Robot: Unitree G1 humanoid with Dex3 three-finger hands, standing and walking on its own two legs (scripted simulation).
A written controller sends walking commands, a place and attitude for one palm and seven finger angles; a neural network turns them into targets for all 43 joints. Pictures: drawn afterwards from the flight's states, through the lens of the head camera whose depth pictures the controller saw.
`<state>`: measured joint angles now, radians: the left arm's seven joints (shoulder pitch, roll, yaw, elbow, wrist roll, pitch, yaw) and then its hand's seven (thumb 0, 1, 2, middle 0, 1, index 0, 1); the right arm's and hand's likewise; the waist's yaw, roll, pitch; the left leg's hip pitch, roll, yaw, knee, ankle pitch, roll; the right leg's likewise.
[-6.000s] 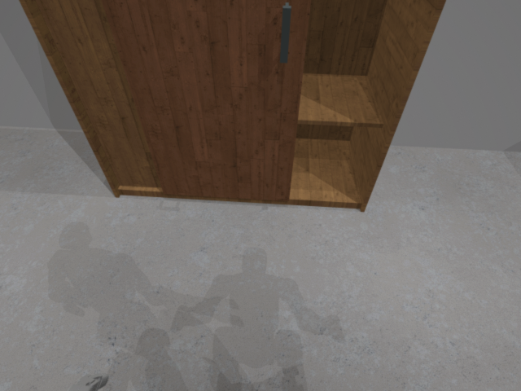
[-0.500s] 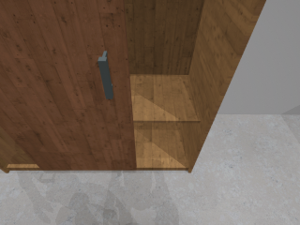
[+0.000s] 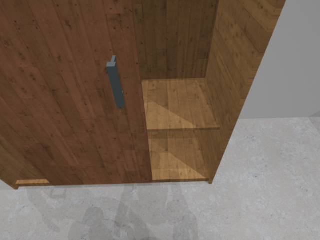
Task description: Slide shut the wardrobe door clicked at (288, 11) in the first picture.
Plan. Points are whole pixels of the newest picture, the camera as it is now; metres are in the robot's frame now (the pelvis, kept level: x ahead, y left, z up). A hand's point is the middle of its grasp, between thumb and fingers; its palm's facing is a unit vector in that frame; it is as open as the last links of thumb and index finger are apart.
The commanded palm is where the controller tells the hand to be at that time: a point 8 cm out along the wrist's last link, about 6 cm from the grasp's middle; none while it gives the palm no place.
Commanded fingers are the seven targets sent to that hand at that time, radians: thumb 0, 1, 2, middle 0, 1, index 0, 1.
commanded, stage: look again from close up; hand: left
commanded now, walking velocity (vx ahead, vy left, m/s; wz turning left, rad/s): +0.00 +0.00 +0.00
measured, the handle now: (117, 82) +0.55 +0.17 +0.10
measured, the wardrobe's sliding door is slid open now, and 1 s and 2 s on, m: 0.37 0.37 0.37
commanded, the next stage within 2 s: shuffle to correct the standing spot in 1.02 s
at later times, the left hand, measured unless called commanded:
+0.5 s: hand out of the picture +0.01 +0.16 -0.17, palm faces +0.02 -0.98 -0.20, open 7.3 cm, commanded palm none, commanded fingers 0.00 0.90 0.90 -0.20 -0.30 -0.20 -0.30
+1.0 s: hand out of the picture +0.00 +0.14 -0.17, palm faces +0.04 -0.98 -0.18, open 7.3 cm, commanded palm none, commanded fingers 0.00 0.90 0.90 -0.20 -0.30 -0.20 -0.30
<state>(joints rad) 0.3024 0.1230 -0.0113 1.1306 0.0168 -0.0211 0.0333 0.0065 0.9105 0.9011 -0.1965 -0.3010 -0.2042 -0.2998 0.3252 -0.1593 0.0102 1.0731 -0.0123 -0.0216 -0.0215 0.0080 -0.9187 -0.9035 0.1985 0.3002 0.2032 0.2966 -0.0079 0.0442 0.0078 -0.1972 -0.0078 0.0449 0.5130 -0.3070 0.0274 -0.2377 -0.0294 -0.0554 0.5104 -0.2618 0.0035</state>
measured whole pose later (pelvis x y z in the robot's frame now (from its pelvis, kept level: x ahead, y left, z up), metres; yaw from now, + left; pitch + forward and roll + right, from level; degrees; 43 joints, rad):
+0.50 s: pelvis +0.01 -0.01 +0.00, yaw +0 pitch -1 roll +1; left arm 0.29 0.14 0.00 1.12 0.01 -0.01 0.03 0.01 0.92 0.90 -0.20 -0.30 -0.20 -0.30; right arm 0.30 -0.15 0.02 1.12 -0.01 -0.03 -0.03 0.00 -0.91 -0.90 0.20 0.30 0.20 0.30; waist 0.00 0.02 0.02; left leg -0.14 -0.01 0.05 0.45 -0.30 0.01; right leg -0.21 -0.03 -0.05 0.51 -0.28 -0.01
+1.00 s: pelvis +0.02 -0.03 +0.00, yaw +0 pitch -1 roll +1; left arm 0.30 0.13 0.00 1.13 0.01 -0.01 0.02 0.01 0.92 0.90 -0.20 -0.30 -0.20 -0.30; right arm 0.29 -0.14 0.02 1.14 -0.01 -0.02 -0.03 0.00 -0.91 -0.90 0.20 0.30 0.20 0.30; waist 0.01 0.01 0.03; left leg -0.14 0.01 0.04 0.44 -0.29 -0.01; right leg -0.20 -0.01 -0.07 0.49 -0.28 -0.03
